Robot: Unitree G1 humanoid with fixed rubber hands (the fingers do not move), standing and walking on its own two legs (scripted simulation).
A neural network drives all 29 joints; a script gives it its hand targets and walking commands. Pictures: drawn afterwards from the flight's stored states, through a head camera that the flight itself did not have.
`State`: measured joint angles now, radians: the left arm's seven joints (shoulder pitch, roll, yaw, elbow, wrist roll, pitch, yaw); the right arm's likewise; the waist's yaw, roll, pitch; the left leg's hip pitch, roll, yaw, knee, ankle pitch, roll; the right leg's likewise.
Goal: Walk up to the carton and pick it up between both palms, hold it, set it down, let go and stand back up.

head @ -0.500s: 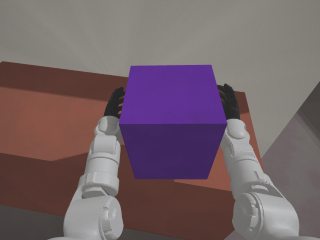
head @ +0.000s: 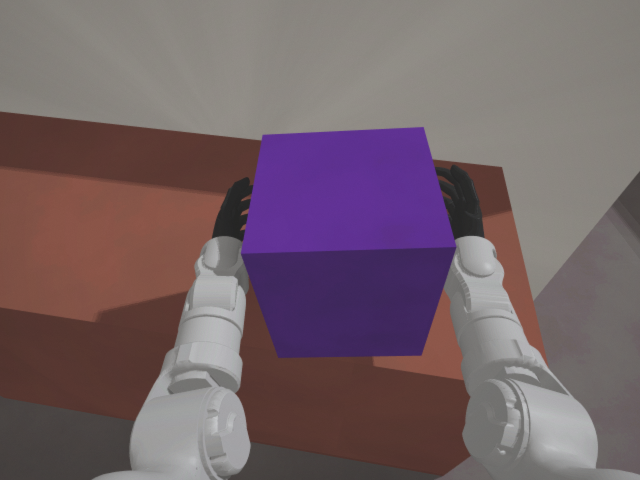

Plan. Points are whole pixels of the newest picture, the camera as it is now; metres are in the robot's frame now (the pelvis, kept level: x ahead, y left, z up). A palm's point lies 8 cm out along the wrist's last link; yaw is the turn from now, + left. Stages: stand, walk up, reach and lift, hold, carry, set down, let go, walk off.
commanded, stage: set down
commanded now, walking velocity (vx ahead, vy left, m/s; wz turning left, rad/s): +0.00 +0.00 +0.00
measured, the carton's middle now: (345, 250) +0.41 +0.01 +0.05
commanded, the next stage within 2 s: none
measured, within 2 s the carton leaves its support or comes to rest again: rests again in 1.12 s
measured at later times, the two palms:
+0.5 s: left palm (242, 239) +0.42 +0.15 +0.06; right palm (462, 234) +0.42 -0.15 +0.08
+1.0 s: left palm (246, 240) +0.43 +0.15 +0.05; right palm (458, 238) +0.43 -0.15 +0.06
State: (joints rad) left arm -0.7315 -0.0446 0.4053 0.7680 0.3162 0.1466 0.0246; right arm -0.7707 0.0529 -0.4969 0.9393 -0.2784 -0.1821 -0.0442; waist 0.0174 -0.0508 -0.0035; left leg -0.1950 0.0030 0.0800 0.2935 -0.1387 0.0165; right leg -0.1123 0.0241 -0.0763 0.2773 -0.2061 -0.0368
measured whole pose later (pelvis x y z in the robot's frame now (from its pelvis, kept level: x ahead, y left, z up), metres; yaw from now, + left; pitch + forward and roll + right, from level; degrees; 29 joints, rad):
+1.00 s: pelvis +0.00 +0.00 -0.01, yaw -1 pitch +14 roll +0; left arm -0.88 -0.02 0.52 1.06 0.33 -0.08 0.05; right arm -0.86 0.05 -0.66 0.99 -0.45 -0.25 -0.02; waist 0.04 -0.01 -0.09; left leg -0.45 0.01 0.11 0.32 -0.12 0.03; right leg -0.40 0.02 -0.05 0.35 -0.20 -0.03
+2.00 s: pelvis -0.01 +0.01 +0.00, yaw -2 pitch +14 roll +0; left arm -0.88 -0.09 0.64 0.95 0.47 -0.09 0.00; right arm -0.82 0.10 -0.75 0.86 -0.53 -0.22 0.05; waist 0.04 -0.03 -0.05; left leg -0.45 0.01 0.12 0.31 -0.11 0.03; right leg -0.40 0.02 -0.04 0.34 -0.19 -0.03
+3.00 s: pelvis -0.01 +0.01 -0.02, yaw -4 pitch +26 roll -2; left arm -1.03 0.13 0.24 1.35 0.03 -0.21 0.14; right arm -0.97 -0.13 -0.24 1.23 -0.02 -0.17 -0.05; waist 0.04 0.00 -0.22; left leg -0.79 0.06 0.12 0.53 -0.19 0.03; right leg -0.70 0.06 -0.04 0.45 -0.20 -0.03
